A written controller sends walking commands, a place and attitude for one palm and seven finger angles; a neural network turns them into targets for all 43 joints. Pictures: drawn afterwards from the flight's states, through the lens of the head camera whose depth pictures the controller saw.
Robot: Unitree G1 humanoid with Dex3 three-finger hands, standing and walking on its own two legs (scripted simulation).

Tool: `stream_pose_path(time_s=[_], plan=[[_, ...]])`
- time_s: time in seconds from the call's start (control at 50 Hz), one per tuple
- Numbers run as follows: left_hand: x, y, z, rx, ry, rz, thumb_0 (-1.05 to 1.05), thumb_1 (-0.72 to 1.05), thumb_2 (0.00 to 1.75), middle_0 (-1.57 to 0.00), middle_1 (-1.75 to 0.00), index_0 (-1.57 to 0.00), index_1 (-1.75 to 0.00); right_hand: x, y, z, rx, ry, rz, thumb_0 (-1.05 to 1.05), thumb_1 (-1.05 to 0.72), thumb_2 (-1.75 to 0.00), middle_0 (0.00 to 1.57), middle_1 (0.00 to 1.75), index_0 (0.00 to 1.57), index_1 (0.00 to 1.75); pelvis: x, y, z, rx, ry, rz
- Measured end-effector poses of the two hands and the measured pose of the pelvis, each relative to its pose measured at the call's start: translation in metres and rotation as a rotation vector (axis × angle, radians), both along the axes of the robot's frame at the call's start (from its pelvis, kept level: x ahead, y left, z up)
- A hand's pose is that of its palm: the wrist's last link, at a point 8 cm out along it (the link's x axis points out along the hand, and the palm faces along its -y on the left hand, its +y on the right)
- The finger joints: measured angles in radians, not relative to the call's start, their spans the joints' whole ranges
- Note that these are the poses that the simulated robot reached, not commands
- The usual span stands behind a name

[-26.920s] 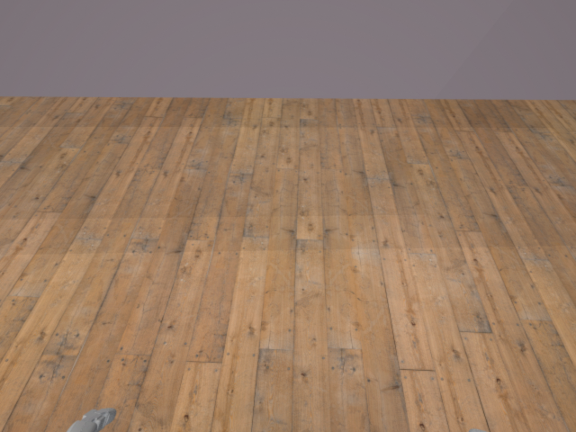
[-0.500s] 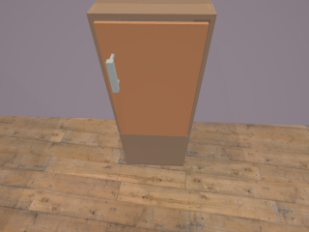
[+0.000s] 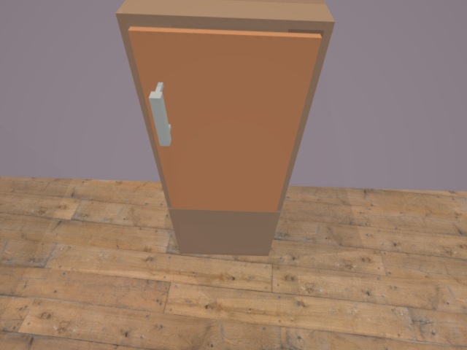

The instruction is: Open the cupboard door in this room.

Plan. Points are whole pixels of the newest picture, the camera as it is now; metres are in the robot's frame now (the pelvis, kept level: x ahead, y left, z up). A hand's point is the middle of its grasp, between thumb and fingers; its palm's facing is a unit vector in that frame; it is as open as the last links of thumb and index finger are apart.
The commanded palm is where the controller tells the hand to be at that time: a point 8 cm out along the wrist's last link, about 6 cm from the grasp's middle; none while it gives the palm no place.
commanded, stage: come to a stop and stand still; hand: left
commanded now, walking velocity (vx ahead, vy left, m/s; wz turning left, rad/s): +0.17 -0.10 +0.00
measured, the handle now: (162, 114) +0.57 +0.19 +0.08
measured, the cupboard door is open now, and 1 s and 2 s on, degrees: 0 0 0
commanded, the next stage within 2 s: look again from close up in 1.16 s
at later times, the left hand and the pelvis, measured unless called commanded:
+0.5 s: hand out of the picture +0.10 +0.14 -0.14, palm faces +0.11 -0.96 -0.26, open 7.3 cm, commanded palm none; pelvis +0.04 -0.05 +0.02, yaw +3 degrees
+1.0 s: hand out of the picture +0.02 +0.21 -0.16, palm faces +0.06 -0.97 -0.24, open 7.4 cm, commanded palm none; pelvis +0.00 +0.02 +0.01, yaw +1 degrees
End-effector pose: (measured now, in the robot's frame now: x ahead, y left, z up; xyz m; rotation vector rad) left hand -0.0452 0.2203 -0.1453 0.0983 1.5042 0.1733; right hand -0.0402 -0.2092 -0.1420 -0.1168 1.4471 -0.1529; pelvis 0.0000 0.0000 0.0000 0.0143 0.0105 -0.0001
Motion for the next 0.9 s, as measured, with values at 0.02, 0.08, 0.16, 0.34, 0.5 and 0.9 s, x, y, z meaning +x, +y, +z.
stream_pose_path(time_s=[0.02,0.08,0.16,0.34,0.5,0.9], plan=[[0.008,0.0,0.001,0.002,0.006,-0.014,0.01,0.91,0.9,-0.2,-0.3,-0.2,-0.3,-0.001,0.001,0.001,0.001,0.002,-0.012,0.01,-0.91,-0.9,0.2,0.3,0.2,0.29,0.004,-0.002,0.001,-0.001,0.001,-0.002],[0.047,-0.004,0.007,0.015,-0.032,-0.042,0.01,0.91,0.9,-0.2,-0.3,-0.2,-0.3,-0.008,0.0,0.004,0.019,0.048,-0.033,0.0,-0.91,-0.9,0.2,0.3,0.2,0.29,0.016,-0.011,0.004,-0.003,0.008,0.008],[0.115,-0.011,0.017,0.061,-0.174,-0.055,0.01,0.92,0.9,-0.2,-0.3,-0.2,-0.3,-0.016,-0.012,0.001,0.058,0.168,-0.026,0.0,-0.91,-0.9,0.2,0.3,0.2,0.29,0.035,-0.028,0.003,-0.005,0.012,0.024],[0.165,-0.037,0.031,0.118,-0.298,-0.043,0.0,0.91,0.9,-0.2,-0.3,-0.2,-0.3,0.077,-0.071,-0.009,0.005,0.067,0.018,0.01,-0.91,-0.9,0.2,0.3,0.2,0.29,0.056,-0.054,0.007,0.032,-0.013,0.059],[0.134,-0.034,0.036,0.116,-0.261,0.005,0.0,0.92,0.9,-0.2,-0.3,-0.2,-0.3,0.181,-0.083,0.014,-0.034,-0.205,0.118,0.01,-0.91,-0.9,0.2,0.3,0.2,0.29,0.041,-0.054,0.017,0.037,-0.009,0.057],[0.056,0.038,0.021,0.101,-0.241,-0.017,0.01,0.91,0.9,-0.2,-0.3,-0.2,-0.3,0.134,0.0,0.024,-0.009,-0.374,0.108,0.01,-0.91,-0.9,0.2,0.3,0.2,0.3,0.008,0.012,0.006,-0.001,-0.064,0.02]])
